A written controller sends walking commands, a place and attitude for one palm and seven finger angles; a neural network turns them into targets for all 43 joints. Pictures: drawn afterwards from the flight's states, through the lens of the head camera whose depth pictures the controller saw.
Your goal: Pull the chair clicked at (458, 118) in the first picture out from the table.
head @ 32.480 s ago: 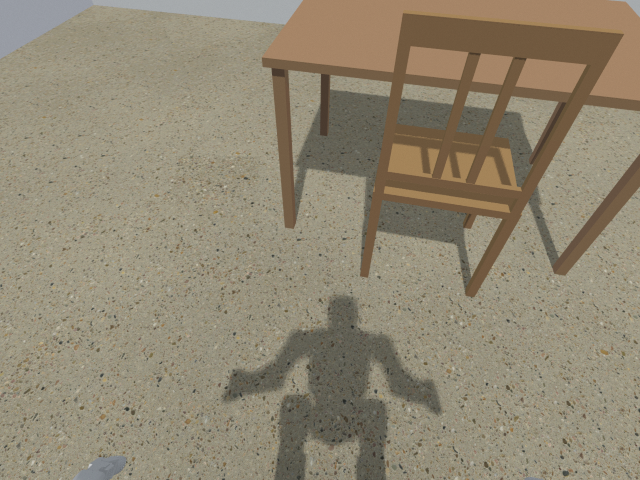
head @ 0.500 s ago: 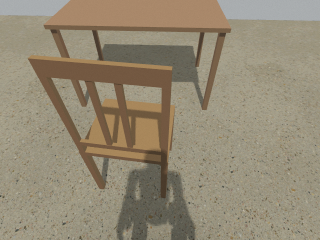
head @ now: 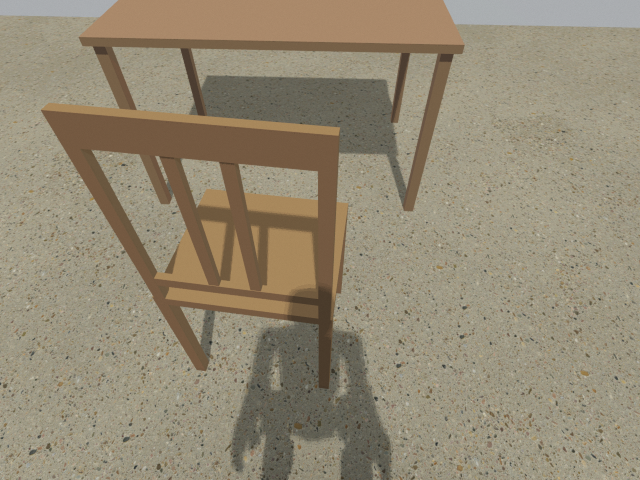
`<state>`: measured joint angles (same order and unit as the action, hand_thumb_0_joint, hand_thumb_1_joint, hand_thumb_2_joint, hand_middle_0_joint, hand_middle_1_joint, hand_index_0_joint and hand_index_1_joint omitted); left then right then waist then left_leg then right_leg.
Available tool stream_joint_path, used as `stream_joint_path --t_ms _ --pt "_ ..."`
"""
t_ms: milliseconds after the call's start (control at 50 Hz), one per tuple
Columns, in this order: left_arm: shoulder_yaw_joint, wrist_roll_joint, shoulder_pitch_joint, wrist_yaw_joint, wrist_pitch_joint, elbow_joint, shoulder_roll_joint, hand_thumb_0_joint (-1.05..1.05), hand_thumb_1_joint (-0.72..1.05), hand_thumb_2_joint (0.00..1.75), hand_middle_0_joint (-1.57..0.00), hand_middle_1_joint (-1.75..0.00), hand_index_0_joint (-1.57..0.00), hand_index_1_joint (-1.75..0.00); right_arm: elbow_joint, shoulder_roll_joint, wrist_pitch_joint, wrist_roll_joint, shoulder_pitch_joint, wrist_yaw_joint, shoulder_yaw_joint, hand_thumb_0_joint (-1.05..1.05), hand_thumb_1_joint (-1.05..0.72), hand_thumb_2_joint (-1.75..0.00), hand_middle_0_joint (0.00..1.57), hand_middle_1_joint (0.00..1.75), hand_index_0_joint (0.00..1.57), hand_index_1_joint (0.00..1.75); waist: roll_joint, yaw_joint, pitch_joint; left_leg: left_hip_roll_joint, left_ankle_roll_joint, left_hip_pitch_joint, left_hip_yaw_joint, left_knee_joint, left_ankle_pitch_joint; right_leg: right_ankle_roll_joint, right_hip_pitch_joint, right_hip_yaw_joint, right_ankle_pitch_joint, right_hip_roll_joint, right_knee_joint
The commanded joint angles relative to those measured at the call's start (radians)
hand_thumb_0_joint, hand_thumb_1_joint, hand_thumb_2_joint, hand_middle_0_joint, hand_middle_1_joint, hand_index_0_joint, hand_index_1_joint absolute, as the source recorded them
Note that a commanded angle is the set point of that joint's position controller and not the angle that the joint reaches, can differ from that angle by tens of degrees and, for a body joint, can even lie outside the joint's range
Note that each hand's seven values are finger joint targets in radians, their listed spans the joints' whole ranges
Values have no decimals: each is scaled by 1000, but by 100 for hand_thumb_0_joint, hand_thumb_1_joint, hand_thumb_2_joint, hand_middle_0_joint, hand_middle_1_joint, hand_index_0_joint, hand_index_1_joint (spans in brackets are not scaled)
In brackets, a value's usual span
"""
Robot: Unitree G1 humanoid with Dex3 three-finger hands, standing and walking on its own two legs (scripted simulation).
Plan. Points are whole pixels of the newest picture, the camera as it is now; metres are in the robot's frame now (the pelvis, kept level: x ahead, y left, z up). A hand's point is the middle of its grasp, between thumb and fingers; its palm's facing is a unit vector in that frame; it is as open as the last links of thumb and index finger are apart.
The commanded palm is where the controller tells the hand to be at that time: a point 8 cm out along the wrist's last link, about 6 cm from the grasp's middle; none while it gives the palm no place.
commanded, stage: look to check the result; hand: left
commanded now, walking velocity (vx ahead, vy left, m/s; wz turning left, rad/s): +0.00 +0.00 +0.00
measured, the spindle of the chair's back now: (195, 229) +0.54 +0.27 -0.07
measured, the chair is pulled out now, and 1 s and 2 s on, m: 0.61 0.61 0.61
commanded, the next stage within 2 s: stand and wait in 0.48 s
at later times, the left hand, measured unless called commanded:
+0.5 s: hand out of the picture -0.01 +0.15 -0.17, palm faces +0.04 -0.98 -0.17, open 7.3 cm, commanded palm none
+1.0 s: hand out of the picture -0.01 +0.15 -0.17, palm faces +0.04 -0.99 -0.16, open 7.4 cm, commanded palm none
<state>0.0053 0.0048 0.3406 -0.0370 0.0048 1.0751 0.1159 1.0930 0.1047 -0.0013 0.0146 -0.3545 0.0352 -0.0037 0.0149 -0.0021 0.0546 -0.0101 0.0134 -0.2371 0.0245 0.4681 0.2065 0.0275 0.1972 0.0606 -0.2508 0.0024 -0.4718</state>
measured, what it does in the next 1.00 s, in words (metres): stands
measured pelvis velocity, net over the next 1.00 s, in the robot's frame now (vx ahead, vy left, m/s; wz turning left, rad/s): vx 0.01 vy -0.01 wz -0.01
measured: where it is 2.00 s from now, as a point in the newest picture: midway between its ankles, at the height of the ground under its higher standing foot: outside the picture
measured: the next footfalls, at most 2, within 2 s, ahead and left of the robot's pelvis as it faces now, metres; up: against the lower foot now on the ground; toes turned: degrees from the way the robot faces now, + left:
none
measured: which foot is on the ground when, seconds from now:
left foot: down 0.00-1.00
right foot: down 0.00-1.00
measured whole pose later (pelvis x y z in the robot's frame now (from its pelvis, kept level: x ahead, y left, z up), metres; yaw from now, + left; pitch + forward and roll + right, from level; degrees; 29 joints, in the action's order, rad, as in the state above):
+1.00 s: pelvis +0.01 -0.01 +0.00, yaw +0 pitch -2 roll +0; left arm 0.01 0.00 0.33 -0.04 0.00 1.08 0.10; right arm 1.10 0.10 0.00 0.01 -0.35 0.04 0.00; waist 0.01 0.00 0.06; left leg -0.02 0.02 -0.21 0.02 0.46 0.22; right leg 0.04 0.18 0.06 -0.26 0.01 -0.46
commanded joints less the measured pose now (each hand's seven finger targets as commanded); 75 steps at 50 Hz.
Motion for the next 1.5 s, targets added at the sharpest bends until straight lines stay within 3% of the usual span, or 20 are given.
stream_joint_path --t_ms 0,60,200,260,320,480,500,680,800,920,980,1020,1080,1220,1480 --pt "-17 3 85 -5 -12 -24 83 0 90 90 -20 -30 -20 -30 -13 66 13 -3 -98 5 -12 0 -90 -90 20 30 20 30 0 1 62 -67 -63 -19 75 -90 -7 43 54 -106 12 -95 129" --pt "-18 2 81 -6 -14 -24 81 0 90 90 -20 -30 -20 -30 -12 68 17 -2 -103 6 -12 0 -90 -90 20 30 20 30 -8 5 28 -69 -61 2 72 -85 -37 43 36 -113 41 -97 119" --pt "-18 2 76 -5 -14 -24 81 0 90 90 -20 -30 -20 -30 -8 66 14 -4 -99 7 -11 0 -90 -90 20 30 20 30 -11 5 61 -68 -61 -6 69 -88 -33 44 47 -108 31 -96 129" --pt "-19 2 76 -6 -14 -25 78 0 90 90 -20 -30 -20 -30 -8 67 16 -2 -98 7 -11 0 -90 -90 20 30 20 30 -2 5 38 -67 -59 6 68 -85 -43 44 35 -114 45 -98 123" --pt "-19 3 79 -6 -14 -25 78 0 90 90 -20 -30 -20 -30 -9 64 14 -3 -90 7 -12 0 -90 -90 20 30 20 30 -1 3 69 -67 -60 -6 67 -87 -32 44 48 -114 35 -97 129" --pt "-21 1 80 -5 -17 -26 79 0 90 90 -20 -30 -20 -30 -11 69 19 -4 -94 9 -10 0 -90 -90 20 30 20 30 -11 2 19 -70 -61 20 65 -80 -74 43 17 -115 82 -100 120" --pt "-20 2 75 -6 -16 -26 76 0 90 90 -20 -30 -20 -30 -10 66 17 -5 -92 9 -10 0 -90 -90 20 30 20 30 -20 5 47 -71 -60 12 64 -85 -69 44 29 -109 77 -96 124" --pt "-21 1 81 -6 -19 -24 78 0 90 90 -20 -30 -20 -30 -2 66 16 -4 -97 9 -10 0 -90 -90 20 30 20 30 -16 6 31 -71 -57 28 57 -79 -76 45 22 -114 82 -100 125" --pt "-20 2 83 -7 -17 -21 78 0 90 90 -20 -30 -20 -30 0 60 9 -3 -96 7 -12 0 -90 -90 20 30 20 30 -18 5 73 -65 -56 9 54 -79 -22 47 51 -118 11 -100 149" --pt "-21 2 83 -6 -17 -23 78 0 90 90 -20 -30 -20 -30 1 60 11 -2 -103 7 -13 0 -90 -90 20 30 20 30 -6 6 69 -67 -56 1 57 -84 -13 49 50 -120 8 -96 141" --pt "-20 1 89 -5 -20 -24 76 0 90 90 -20 -30 -20 -30 -1 65 17 -4 -103 9 -11 0 -90 -90 20 30 20 30 -12 4 30 -67 -57 22 57 -73 -71 48 23 -119 72 -100 126" --pt "-19 1 89 -6 -18 -23 75 0 90 90 -20 -30 -20 -30 1 63 16 -4 -100 10 -11 0 -90 -90 20 30 20 30 3 4 57 -70 -58 10 60 -79 -61 47 35 -118 64 -96 127" --pt "-21 0 95 -6 -20 -20 73 0 90 90 -20 -30 -20 -30 1 63 17 -4 -103 10 -11 0 -90 -90 20 30 20 30 -7 4 27 -69 -58 24 58 -77 -66 48 21 -118 71 -99 124" --pt "-20 1 90 -6 -18 -19 73 0 90 90 -20 -30 -20 -30 4 62 17 -4 -100 10 -12 0 -90 -90 20 30 20 30 0 3 59 -71 -60 8 63 -88 -44 46 32 -114 54 -95 127" --pt "-23 2 88 -6 -19 -24 70 0 90 90 -20 -30 -20 -30 0 67 20 -5 -99 11 -11 0 -90 -90 20 30 20 30 -8 5 40 -74 -63 17 66 -92 -58 44 22 -111 75 -95 117"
